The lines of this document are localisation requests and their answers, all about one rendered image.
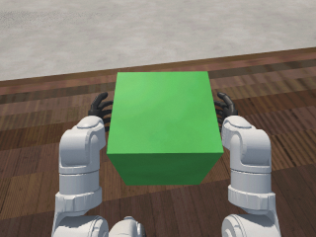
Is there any robot left forearm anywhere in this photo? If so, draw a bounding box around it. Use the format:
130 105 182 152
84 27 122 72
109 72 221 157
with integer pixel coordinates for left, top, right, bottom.
51 116 107 237

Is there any left robot upper arm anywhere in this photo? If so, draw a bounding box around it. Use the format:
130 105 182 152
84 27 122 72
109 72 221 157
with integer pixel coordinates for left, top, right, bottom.
53 215 109 237

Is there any right robot hand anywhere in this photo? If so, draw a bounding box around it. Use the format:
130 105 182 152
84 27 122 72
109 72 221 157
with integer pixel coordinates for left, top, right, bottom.
213 92 238 132

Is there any robot right forearm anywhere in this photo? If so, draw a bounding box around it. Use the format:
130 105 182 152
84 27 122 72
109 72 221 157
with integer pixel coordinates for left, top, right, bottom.
221 116 281 237

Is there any left robot thigh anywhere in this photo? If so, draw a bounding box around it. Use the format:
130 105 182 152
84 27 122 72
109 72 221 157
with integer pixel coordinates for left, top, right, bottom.
109 219 142 237

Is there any right robot upper arm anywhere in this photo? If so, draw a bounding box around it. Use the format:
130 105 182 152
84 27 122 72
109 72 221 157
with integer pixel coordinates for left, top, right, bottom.
221 214 280 237

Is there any robot left shin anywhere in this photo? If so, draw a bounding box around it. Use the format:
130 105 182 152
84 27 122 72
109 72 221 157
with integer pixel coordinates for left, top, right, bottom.
123 216 136 221

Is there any carton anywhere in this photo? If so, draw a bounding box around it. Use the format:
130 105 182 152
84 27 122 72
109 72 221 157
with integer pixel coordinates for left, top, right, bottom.
106 71 224 186

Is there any left robot hand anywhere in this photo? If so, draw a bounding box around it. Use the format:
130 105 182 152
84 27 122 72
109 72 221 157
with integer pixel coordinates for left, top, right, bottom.
88 92 114 132

